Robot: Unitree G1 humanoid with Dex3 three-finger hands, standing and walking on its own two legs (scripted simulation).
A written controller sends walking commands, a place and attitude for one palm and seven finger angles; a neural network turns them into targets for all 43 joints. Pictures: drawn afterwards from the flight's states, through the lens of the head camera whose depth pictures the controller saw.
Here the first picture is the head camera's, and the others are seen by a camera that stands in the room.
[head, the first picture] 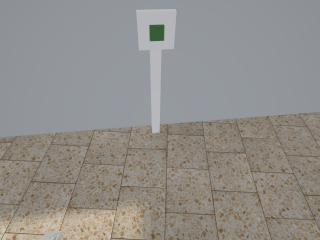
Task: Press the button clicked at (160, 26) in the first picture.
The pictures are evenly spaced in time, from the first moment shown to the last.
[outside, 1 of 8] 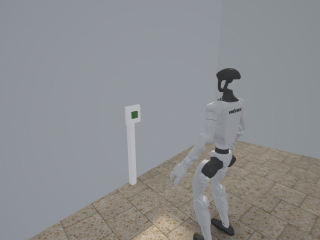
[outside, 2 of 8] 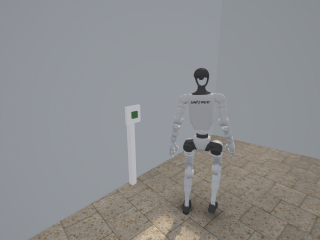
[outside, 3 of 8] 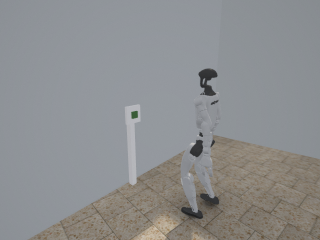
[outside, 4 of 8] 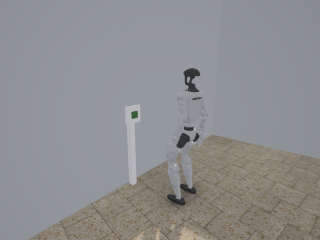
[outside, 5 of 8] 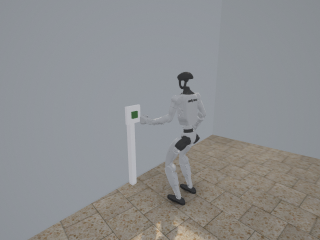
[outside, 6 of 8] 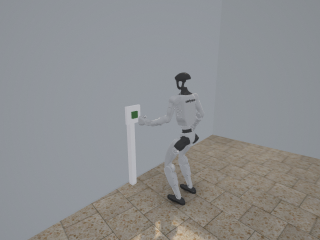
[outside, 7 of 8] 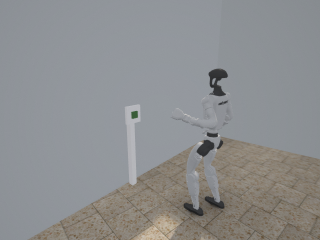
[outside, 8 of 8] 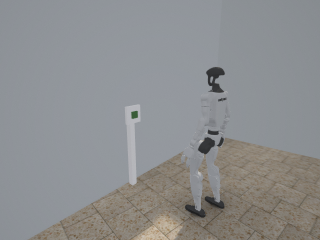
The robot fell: no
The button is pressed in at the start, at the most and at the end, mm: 0 13 0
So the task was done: yes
